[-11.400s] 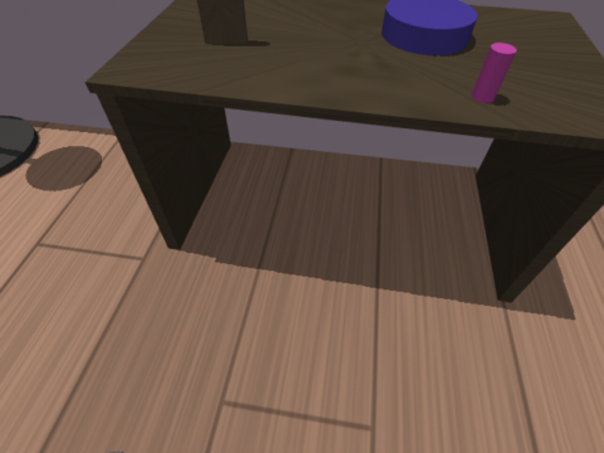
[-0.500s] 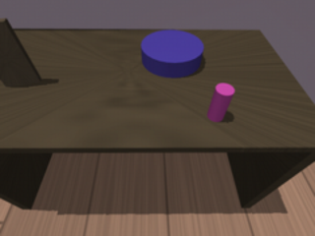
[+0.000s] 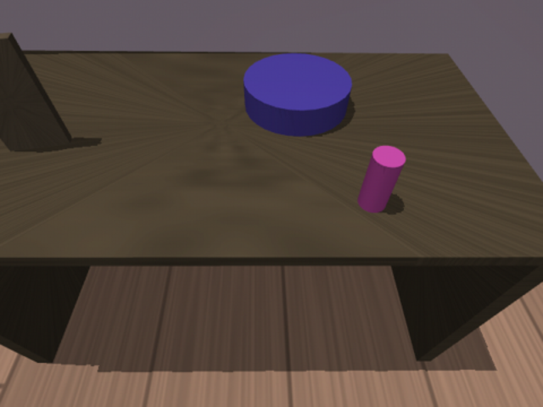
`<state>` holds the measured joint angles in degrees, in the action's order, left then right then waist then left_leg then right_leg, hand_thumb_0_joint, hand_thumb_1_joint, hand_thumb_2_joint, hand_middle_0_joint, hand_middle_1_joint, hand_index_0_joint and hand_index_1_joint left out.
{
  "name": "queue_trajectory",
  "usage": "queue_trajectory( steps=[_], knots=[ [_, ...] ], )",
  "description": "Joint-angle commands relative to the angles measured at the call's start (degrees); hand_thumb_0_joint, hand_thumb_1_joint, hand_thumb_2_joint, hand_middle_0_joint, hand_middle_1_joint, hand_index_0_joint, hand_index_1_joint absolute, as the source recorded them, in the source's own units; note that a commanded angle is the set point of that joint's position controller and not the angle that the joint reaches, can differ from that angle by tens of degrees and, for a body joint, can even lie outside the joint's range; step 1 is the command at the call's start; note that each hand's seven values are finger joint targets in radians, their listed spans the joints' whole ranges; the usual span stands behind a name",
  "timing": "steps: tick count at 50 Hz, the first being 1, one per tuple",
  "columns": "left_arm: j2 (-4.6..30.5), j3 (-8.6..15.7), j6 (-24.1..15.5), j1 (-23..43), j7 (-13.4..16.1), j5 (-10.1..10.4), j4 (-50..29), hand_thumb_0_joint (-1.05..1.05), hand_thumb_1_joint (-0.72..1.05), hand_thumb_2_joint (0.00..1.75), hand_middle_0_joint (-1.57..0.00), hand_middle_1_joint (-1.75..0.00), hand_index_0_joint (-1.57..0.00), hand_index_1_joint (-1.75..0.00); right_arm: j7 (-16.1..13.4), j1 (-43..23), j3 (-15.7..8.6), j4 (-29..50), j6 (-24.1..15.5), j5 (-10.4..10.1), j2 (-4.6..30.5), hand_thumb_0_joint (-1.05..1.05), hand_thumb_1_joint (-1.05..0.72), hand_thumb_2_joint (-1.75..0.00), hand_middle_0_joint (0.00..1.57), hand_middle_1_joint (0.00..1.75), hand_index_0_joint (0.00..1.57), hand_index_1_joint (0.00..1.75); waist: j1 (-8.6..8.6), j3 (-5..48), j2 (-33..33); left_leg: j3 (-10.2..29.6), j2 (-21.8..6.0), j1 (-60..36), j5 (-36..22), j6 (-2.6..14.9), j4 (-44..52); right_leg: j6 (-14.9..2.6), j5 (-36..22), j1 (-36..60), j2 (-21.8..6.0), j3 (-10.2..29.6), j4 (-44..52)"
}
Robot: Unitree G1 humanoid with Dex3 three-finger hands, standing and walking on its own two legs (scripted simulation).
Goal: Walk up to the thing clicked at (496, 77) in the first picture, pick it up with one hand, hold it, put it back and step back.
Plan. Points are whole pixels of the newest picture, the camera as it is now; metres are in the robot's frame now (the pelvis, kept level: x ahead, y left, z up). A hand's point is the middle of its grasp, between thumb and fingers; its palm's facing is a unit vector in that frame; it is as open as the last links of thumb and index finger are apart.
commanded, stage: stand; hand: right
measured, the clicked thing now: (379, 180) +0.47 -0.19 +0.04
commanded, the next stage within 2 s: rise first in 0.60 s
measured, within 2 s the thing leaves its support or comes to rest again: neither
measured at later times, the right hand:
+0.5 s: hand out of the picture +0.07 -0.25 -0.16, palm faces -0.03 +0.94 -0.34, open 7.4 cm
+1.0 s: hand (424, 366) +0.19 -0.24 -0.11, palm faces +0.18 +0.93 -0.31, open 12.1 cm
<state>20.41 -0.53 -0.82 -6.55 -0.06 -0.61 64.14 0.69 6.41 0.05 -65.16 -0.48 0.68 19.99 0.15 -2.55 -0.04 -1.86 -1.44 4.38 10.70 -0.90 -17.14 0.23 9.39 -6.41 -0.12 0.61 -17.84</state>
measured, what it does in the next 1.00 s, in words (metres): stands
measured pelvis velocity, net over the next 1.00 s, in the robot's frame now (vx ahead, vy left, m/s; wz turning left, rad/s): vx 0.00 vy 0.00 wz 0.02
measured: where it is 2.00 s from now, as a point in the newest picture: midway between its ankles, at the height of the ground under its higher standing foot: outside the picture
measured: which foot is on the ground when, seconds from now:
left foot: down 0.00-1.00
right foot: down 0.00-1.00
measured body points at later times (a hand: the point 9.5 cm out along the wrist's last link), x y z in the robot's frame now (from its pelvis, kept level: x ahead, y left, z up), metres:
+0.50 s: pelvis +0.00 +0.00 +0.00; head +0.01 +0.00 +0.45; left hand +0.08 +0.30 -0.13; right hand +0.07 -0.30 -0.13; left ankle -0.01 +0.13 -0.75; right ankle +0.00 -0.12 -0.75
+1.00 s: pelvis +0.00 +0.00 -0.01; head +0.03 +0.00 +0.44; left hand +0.16 +0.29 -0.11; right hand +0.18 -0.29 -0.09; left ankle -0.01 +0.13 -0.75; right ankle +0.00 -0.12 -0.75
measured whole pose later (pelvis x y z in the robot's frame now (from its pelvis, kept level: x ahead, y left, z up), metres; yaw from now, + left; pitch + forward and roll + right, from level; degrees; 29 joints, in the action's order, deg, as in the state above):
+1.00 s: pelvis +0.00 +0.00 -0.01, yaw +1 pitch +3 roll +0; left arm 15.3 5.9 -4.8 -3.5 3.6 2.5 49.1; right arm -3.2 5.0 -7.5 -43.6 -5.3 -2.9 17.0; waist 0.6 -0.3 -0.1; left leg -0.9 -0.9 13.9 13.7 -0.4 -25.0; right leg 0.5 12.2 -15.0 -0.7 -0.2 -24.7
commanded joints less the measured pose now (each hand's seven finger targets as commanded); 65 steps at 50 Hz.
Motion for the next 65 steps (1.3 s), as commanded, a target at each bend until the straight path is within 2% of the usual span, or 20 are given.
queue_trajectory(
  steps=[1, 11, 19, 34, 35, 36, 37, 38, 39, 40, 42, 45, 47, 48, 51, 57, 59, 62, 64, 65],
  knots=[
    [12.4, 2.4, -1.0, 2.0, 0.6, 0.1, -3.2, 0.00, 0.90, 0.90, -0.20, -0.30, -0.20, -0.30, -1.1, -2.1, -2.3, 3.3, -1.2, -0.2, 12.3, 0.00, -0.90, -0.90, 0.20, 0.30, 0.20, 0.30, -0.10, 4.0, 0.0, 5.4, -6.8, -0.8, -8.9, 1.60, 2.3, -1.46, -9.5, 0.1, -7.0, 5.1, 1.9],
    [12.6, 2.4, -1.0, 2.1, 0.7, 0.2, -3.1, 0.00, 0.90, 0.90, -0.20, -0.30, -0.20, -0.30, -1.0, -1.9, -2.4, 3.3, -1.1, -0.1, 12.2, 0.00, -0.90, -0.90, 0.20, 0.30, 0.20, 0.30, 0.17, 3.4, -0.3, 5.4, -6.7, 0.0, -5.9, 1.63, 2.6, -1.62, -7.0, 0.2, -7.3, 5.6, 2.5],
    [12.2, 2.2, -1.1, 1.5, 0.6, 0.1, -3.4, 0.00, 0.90, 0.90, -0.20, -0.30, -0.20, -0.30, -1.1, -2.1, -2.4, 3.5, -1.2, -0.1, 12.5, 0.00, -0.90, -0.90, 0.20, 0.30, 0.20, 0.30, -0.08, 4.6, -0.7, 5.2, -6.8, -1.1, -8.9, 1.82, 1.8, -1.44, -10.4, 0.5, -7.4, 5.3, 2.1],
    [12.2, 2.3, -0.9, 1.4, 0.6, 0.2, -3.1, 0.00, 0.90, 0.90, -0.20, -0.30, -0.20, -0.30, -1.1, -1.4, -2.4, 3.3, -1.3, -0.1, 12.3, 0.00, -0.90, -0.90, 0.20, 0.30, 0.20, 0.30, -0.07, 3.5, -0.7, 5.3, -6.6, -0.2, -7.9, 1.76, 2.7, -1.58, -9.2, 0.8, -7.4, 5.3, 2.0],
    [12.2, 2.3, -1.0, 1.1, 0.6, 0.1, -3.1, 0.00, 0.82, 0.82, -0.12, -0.22, -0.12, -0.22, -1.1, -1.9, -2.4, 3.3, -1.3, -0.2, 12.5, 0.00, -0.82, -0.82, 0.12, 0.22, 0.12, 0.22, -0.24, 3.9, -0.7, 5.6, -6.8, -0.8, -8.4, 1.76, 2.5, -1.52, -9.2, 0.6, -7.3, 5.0, 1.8],
    [2.9, 2.1, -7.1, 21.2, 1.2, 5.1, -23.2, 0.00, 0.74, 0.74, -0.04, -0.14, -0.04, -0.14, -1.7, -22.0, -0.4, 23.4, -5.8, -4.9, 1.6, 0.00, -0.74, -0.74, 0.06, 0.14, 0.06, 0.14, -1.03, 4.9, 4.7, 0.1, 0.9, 8.9, -4.6, 1.15, -4.2, -0.71, -2.9, -5.4, -0.1, -2.0, -3.5],
    [4.1, 1.1, -8.2, 19.9, 2.5, 6.2, -23.9, 0.00, 0.66, 0.66, -0.02, -0.06, -0.01, -0.06, -2.8, -19.6, -0.6, 27.1, -8.4, -6.8, 3.8, 0.00, -0.66, -0.66, 0.06, 0.06, 0.06, 0.06, 0.93, 6.6, 1.6, -0.5, 1.2, 5.0, -0.5, 1.28, -2.0, -0.52, 0.7, -1.9, -0.5, -1.3, -1.2],
    [9.1, 3.8, -7.8, 13.9, 3.5, 6.0, -18.5, 0.00, 0.58, 0.58, -0.02, -0.03, 0.00, -0.05, -4.0, -14.4, -4.2, 20.5, -8.3, -6.2, 10.2, 0.00, -0.58, -0.58, 0.06, 0.04, 0.05, 0.04, 1.12, 3.8, 0.0, -0.6, 1.3, 6.0, 2.0, 1.31, -1.4, -0.85, 2.4, -4.0, -0.5, -1.4, -0.9],
    [11.8, 7.1, -6.8, 8.1, 3.7, 6.2, -14.5, 0.00, 0.50, 0.50, -0.02, -0.03, 0.00, -0.05, -4.3, -10.4, -6.3, 15.9, -7.4, -5.9, 11.6, 0.00, -0.50, -0.50, 0.06, 0.04, 0.05, 0.04, -0.28, 1.7, -0.5, -1.2, 1.2, 8.5, 1.6, 0.98, -2.9, -0.90, 2.5, -4.7, -0.2, -1.8, -2.0],
    [11.3, 8.8, -6.1, 6.0, 4.0, 6.0, -15.8, 0.00, 0.42, 0.42, -0.02, -0.04, -0.01, -0.05, -4.8, -9.6, -8.3, 15.5, -7.1, -6.0, 12.2, 0.00, -0.42, -0.42, 0.06, 0.04, 0.05, 0.04, -0.50, 6.4, -0.9, -1.2, 1.1, 7.3, -2.4, 0.59, -4.2, -0.99, -1.2, -4.3, 0.2, -2.0, -3.5],
    [8.8, 7.1, -6.7, 9.0, 4.8, 5.6, -18.8, 0.00, 0.30, 0.27, -0.03, -0.04, -0.02, -0.05, -5.7, -9.7, -9.6, 19.8, -8.2, -5.4, 12.4, 0.00, -0.31, -0.26, 0.06, 0.04, 0.05, 0.04, 0.88, 14.3, 0.4, -0.5, 0.7, 4.7, -8.3, 0.94, -6.3, -0.69, -8.1, -2.4, 0.2, -1.9, -5.6],
    [7.3, 11.1, -5.6, 1.2, 4.4, 2.9, -15.2, 0.00, 0.20, 0.20, -0.04, -0.05, -0.04, -0.05, -5.2, 1.0, -12.8, 20.7, -6.9, -3.4, 10.3, 0.00, -0.18, -0.19, 0.06, 0.04, 0.05, 0.04, 0.96, 13.9, 1.5, 0.0, 1.2, 5.9, -11.4, 1.38, -7.4, -0.99, -11.2, -4.0, 0.3, -2.1, -6.3],
    [4.4, 9.9, -5.0, -2.1, 4.1, 2.8, -17.7, 0.00, 0.11, 0.14, -0.04, -0.05, -0.06, -0.04, -5.1, 5.1, -12.3, 25.7, -6.4, -3.5, 8.9, 0.00, -0.07, -0.17, 0.06, 0.05, 0.05, 0.05, 1.31, 15.2, 2.6, -0.5, 1.7, 3.7, -13.7, 1.37, -6.4, -0.67, -13.3, -2.2, 0.3, -2.2, -5.0],
    [4.1, 9.5, -4.7, -1.3, 4.1, 2.9, -19.4, 0.00, 0.05, 0.12, -0.05, -0.05, -0.06, -0.04, -5.1, 2.7, -11.9, 30.5, -6.5, -3.5, 9.3, 0.00, -0.01, -0.15, 0.06, 0.05, 0.05, 0.05, 1.01, 15.1, 4.0, -0.6, 1.8, 3.9, -13.5, 1.33, -5.9, -0.55, -12.9, -1.9, 0.3, -2.3, -4.6],
    [0.7, 7.5, -4.1, 0.6, 3.8, 3.4, -23.4, 0.00, -0.08, 0.10, -0.05, -0.05, -0.06, -0.04, -4.7, 2.9, -9.9, 35.2, -5.6, -4.3, 5.1, 0.00, 0.13, -0.13, 0.05, 0.05, 0.05, 0.05, 0.52, 10.0, 2.1, -0.8, 1.8, 5.4, -10.7, 0.93, -4.6, -0.75, -9.5, -4.8, 0.1, -2.8, -4.0],
    [1.3, 7.1, -5.0, 3.5, 5.0, 3.2, -34.3, 0.00, -0.38, 0.06, -0.06, -0.05, -0.06, -0.05, -5.5, 1.6, -11.6, 48.3, -6.6, -3.8, 7.4, 0.00, 0.39, -0.08, 0.04, 0.05, 0.04, 0.05, 1.59, 9.7, 1.0, -0.8, 1.4, 4.5, -7.8, 1.10, -3.6, -0.83, -7.4, -3.0, -0.1, -2.4, -3.2],
    [4.4, 9.0, -5.5, 2.5, 5.8, 2.8, -40.0, 0.00, -0.45, 0.05, -0.06, -0.05, -0.06, -0.05, -6.1, 1.7, -13.9, 53.5, -7.1, -3.6, 9.8, 0.00, 0.43, -0.07, 0.04, 0.05, 0.04, 0.05, 0.97, 12.9, 0.1, -0.7, 1.3, 2.9, -9.7, 1.04, -4.1, -0.93, -9.4, 0.1, -0.1, -2.2, -3.5],
    [0.6, 6.3, -5.6, -0.3, 5.8, 2.6, -42.0, 0.00, -0.52, 0.04, -0.07, -0.06, -0.06, -0.06, -6.3, 4.4, -13.5, 59.4, -7.4, -3.4, 8.3, 0.00, 0.49, -0.06, 0.04, 0.05, 0.04, 0.05, 1.75, 12.5, 0.7, -0.8, 0.9, 1.7, -13.3, 0.71, -4.6, -1.14, -12.6, 1.5, 0.4, -2.3, -4.0],
    [1.6, 8.2, -5.5, -1.8, 6.2, 2.3, -40.1, 0.00, -0.52, 0.04, -0.06, -0.06, -0.06, -0.06, -6.6, 7.6, -15.3, 62.0, -7.4, -3.4, 8.9, 0.00, 0.52, -0.05, 0.04, 0.05, 0.04, 0.05, 2.01, 11.2, 1.9, -0.8, 0.8, 1.5, -14.4, 0.64, -4.5, -1.12, -13.9, 1.7, 0.4, -2.4, -4.1],
    [0.4, 7.7, -5.3, -5.3, 5.9, 2.2, -38.6, 0.00, -0.53, 0.04, -0.06, -0.06, -0.06, -0.06, -6.3, 10.5, -14.3, 61.8, -7.1, -3.5, 7.2, 0.00, 0.53, -0.05, 0.04, 0.05, 0.04, 0.06, 1.75, 9.4, 1.7, -1.0, 0.9, 1.8, -13.9, 0.67, -4.3, -1.12, -13.4, 1.4, 0.4, -2.6, -3.8]
  ],
)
